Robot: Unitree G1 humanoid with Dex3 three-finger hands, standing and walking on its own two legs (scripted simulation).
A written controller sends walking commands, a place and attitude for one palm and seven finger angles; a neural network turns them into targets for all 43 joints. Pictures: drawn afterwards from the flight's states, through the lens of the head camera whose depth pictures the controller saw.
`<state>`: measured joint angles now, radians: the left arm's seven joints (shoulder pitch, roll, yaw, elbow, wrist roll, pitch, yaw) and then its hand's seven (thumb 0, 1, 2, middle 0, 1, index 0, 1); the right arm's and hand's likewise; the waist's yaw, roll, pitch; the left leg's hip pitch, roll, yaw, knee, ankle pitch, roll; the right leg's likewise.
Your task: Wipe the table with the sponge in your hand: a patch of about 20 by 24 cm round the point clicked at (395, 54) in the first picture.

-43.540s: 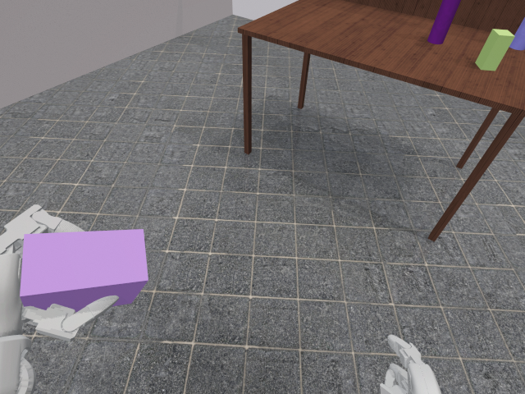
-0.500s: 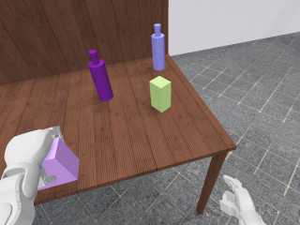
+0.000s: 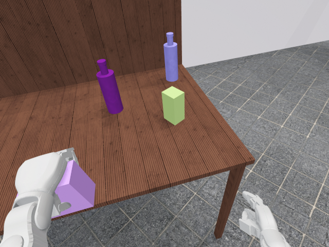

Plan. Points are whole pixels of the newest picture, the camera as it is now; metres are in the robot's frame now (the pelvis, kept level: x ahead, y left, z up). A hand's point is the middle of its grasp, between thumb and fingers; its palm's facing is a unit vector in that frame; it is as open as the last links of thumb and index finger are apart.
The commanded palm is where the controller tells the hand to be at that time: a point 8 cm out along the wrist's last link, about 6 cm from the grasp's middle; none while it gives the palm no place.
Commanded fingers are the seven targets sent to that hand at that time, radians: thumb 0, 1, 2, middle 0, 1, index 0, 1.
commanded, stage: bring the sponge back beside the body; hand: left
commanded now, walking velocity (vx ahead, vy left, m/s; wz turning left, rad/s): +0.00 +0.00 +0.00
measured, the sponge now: (64, 194) +0.18 +0.29 +0.06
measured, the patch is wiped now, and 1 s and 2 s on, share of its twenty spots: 1.00 1.00 1.00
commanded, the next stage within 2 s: step back with the hand held close in 0.22 s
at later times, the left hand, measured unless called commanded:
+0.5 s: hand (74, 170) +0.20 +0.24 +0.14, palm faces +0.31 -0.81 -0.51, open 9.8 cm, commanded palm +0.15 +0.28 +0.17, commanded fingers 0.00 0.10 1.30 -1.20 -1.60 -1.20 -1.60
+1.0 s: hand (51, 180) +0.17 +0.26 +0.15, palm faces +0.38 -0.82 -0.42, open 9.8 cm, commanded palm +0.12 +0.30 +0.17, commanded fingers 0.00 0.10 1.30 -1.20 -1.60 -1.20 -1.60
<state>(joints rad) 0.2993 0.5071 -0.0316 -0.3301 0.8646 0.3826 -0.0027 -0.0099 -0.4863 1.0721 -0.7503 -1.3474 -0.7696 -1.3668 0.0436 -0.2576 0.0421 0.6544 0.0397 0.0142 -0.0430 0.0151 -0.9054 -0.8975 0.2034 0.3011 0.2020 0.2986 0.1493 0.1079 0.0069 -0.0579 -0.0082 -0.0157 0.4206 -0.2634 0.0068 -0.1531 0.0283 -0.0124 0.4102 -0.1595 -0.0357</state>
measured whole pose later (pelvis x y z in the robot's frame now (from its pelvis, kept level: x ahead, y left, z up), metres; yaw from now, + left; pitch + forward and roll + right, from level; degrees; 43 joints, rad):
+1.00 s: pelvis -0.04 +0.02 -0.02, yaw +0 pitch +1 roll +0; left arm 0.52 0.41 0.37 -0.59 -0.05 -0.13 0.15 -0.02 -0.49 1.07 -0.75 -1.35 -0.77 -1.37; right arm 0.22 -0.21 0.02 0.56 0.02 -0.02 -0.06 0.01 -0.91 -0.90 0.20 0.30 0.20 0.30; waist -0.01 -0.03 -0.01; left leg -0.40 -0.05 0.00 0.69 -0.32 0.04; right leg -0.48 -0.01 0.00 0.65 -0.20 0.00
